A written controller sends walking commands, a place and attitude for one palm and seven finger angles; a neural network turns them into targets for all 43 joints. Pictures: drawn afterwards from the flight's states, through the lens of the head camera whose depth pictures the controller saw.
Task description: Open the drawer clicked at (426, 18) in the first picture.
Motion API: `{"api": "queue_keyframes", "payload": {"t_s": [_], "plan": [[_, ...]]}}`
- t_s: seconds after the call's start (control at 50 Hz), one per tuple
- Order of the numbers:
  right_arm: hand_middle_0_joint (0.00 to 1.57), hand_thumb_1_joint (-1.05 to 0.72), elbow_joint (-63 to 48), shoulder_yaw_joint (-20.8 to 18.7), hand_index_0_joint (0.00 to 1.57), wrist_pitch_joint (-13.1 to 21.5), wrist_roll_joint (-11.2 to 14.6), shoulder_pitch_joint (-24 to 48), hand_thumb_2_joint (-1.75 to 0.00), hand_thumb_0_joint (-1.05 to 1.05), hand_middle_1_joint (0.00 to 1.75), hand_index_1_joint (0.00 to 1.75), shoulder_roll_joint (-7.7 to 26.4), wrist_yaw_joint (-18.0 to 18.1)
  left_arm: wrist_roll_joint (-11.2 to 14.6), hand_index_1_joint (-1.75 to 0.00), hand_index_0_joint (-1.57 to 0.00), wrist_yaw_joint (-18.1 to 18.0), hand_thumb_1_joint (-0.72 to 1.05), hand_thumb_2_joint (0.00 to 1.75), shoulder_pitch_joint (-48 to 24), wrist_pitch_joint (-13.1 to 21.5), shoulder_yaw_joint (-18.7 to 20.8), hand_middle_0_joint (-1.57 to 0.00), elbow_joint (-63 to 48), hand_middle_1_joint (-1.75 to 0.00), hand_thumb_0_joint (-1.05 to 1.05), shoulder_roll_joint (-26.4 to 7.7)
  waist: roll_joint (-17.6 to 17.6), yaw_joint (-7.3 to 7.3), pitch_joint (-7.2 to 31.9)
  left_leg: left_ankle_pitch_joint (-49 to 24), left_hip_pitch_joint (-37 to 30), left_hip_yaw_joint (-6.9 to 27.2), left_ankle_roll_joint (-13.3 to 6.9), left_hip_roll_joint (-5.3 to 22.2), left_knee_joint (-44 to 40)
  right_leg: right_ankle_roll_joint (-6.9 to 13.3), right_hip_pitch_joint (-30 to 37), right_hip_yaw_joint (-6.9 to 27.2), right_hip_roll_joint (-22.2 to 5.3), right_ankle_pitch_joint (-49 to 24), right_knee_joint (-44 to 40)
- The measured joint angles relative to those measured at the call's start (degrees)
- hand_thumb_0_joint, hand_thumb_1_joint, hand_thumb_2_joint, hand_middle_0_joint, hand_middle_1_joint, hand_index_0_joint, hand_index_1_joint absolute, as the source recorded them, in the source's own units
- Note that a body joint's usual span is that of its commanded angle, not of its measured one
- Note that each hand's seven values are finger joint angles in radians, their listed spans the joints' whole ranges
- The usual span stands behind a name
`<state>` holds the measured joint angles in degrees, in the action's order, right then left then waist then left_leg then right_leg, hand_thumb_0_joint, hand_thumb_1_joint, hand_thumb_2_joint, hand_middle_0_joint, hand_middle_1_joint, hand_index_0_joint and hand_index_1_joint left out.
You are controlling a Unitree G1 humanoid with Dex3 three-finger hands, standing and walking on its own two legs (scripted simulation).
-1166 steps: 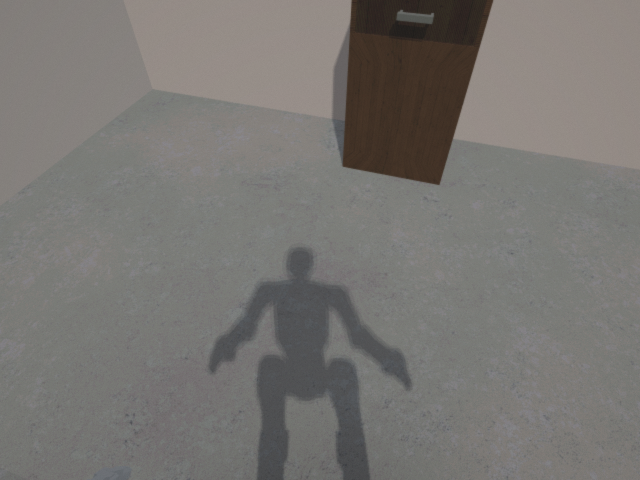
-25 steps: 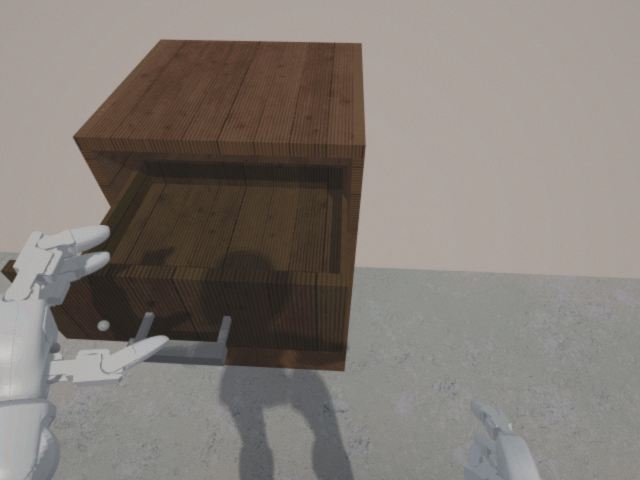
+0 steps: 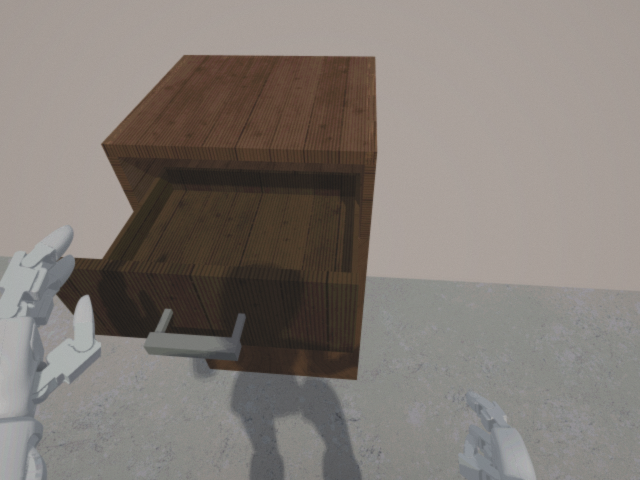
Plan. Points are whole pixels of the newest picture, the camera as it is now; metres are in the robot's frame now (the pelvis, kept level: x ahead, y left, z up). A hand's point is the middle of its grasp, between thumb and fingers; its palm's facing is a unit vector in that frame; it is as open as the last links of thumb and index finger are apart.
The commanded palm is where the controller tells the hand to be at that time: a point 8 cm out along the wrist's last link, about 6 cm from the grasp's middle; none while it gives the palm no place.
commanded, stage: draw the hand back to the body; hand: left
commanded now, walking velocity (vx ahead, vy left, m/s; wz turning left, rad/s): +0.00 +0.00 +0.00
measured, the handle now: (198, 332) +0.30 +0.23 -0.01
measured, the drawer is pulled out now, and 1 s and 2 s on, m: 0.27 0.27 0.27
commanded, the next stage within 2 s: step back with the hand held close in 0.06 s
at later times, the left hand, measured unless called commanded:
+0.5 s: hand (87, 381) +0.16 +0.24 +0.14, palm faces +0.33 -0.81 -0.48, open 7.4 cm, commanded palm +0.09 +0.29 +0.17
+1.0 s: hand (17, 471) +0.08 +0.24 +0.16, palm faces +0.43 -0.80 -0.42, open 7.4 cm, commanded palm +0.01 +0.28 +0.17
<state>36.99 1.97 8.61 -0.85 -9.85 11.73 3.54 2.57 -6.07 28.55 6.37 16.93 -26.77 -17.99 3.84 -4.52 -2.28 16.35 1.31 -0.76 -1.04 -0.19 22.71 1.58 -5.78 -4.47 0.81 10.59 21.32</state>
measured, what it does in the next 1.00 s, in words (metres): walks backwards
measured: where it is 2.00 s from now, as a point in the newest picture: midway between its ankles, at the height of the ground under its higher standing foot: outside the picture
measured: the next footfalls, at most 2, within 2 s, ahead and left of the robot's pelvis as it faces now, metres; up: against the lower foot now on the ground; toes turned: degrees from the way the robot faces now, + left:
right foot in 1.14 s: -0.10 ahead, -0.12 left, +0.00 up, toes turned -2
left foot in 1.42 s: -0.21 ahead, +0.08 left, +0.00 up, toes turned +3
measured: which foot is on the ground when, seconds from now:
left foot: down 0.00-1.00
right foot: down 0.00-0.90, up 0.92-1.00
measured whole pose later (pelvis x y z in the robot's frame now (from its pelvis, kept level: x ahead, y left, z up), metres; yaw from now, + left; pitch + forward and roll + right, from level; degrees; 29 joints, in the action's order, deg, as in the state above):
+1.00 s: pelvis -0.11 +0.00 -0.01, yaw +2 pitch -1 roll -1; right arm 34.1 0.3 7.7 -2.3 -14.3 9.9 4.8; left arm 0.5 -10.6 35.7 11.3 21.7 -35.1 -21.5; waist -2.3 1.5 0.3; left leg 14.7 19.2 -0.6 -1.1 0.6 34.4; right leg 0.1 -27.3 -0.3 3.1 24.1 50.4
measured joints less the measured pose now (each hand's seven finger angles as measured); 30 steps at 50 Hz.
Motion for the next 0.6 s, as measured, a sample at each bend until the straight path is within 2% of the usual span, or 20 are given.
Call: {"api": "queue_keyframes", "payload": {"t_s": [0.2,0.3,0.42,0.52,0.6], "plan": [[0.2,-0.9,-0.2,0.0,0.2,-0.1,0.4,-0.6,-0.9,0.02,0.3,0.3,0.3,0.0,0.0,-0.31,-0.21,0.1,0.87,0.89,-0.2,0.5,0.4,-0.21,0.4,-0.31,0.01,-0.2,-0.1,0.44,-0.1,-0.5,0.5,0.0,0.3,0.3,0.5,0.4,-0.4,0.0,0.3,-0.6,0.1],[0.2,-0.9,-2.7,-0.4,0.2,-2.3,0.0,-0.5,-0.9,0.02,0.3,0.3,1.1,0.1,-1.0,-0.31,-0.21,-0.2,0.88,0.89,2.0,3.1,3.5,-0.21,-1.4,-0.3,0.01,-0.9,-0.3,2.87,1.2,-0.1,7.5,0.6,0.2,0.8,4.0,0.6,-5.6,-0.8,0.7,-1.7,0.4],[0.2,-0.9,-3.5,-2.7,0.2,-4.4,-0.1,-1.2,-0.9,0.01,0.3,0.3,2.4,1.3,-1.7,-0.3,-0.21,-1.6,0.88,0.89,6.7,3.1,1.6,-0.21,-5.2,-0.3,0.01,-1.2,-1.8,4.96,1.5,0.3,13.0,0.6,-0.4,-0.3,7.3,0.1,-11.4,-0.8,-0.7,-1.1,4.4],[0.2,-0.9,-4.3,-3.6,0.2,-4.8,-0.1,-2.3,-0.9,0.02,0.3,0.3,1.5,1.9,-1.4,-0.3,-0.21,-2.6,0.88,0.89,9.2,2.5,3.0,-0.21,-7.6,-0.3,0.01,-3.7,-4.4,5.65,0.7,0.1,15.0,0.1,-0.8,-1.6,9.0,-0.5,-14.5,-0.2,-2.1,-0.1,8.3],[0.2,-0.9,-4.9,-3.1,0.2,-3.3,-0.4,-3.1,-0.9,0.02,0.3,0.3,0.0,1.8,-1.1,-0.3,-0.21,-3.3,0.88,0.89,9.7,3.4,5.0,-0.21,-9.5,-0.3,0.02,-5.1,-6.1,5.32,0.6,0.1,16.1,-0.4,-1.0,-2.1,10.5,-0.6,-16.2,0.3,-2.7,0.3,11.0]]}}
